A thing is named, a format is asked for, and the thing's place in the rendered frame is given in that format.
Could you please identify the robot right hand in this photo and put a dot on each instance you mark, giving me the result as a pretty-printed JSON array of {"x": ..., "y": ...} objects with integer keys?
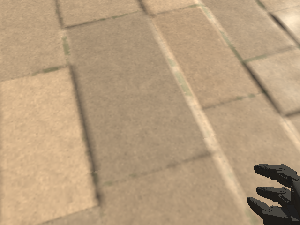
[{"x": 289, "y": 213}]

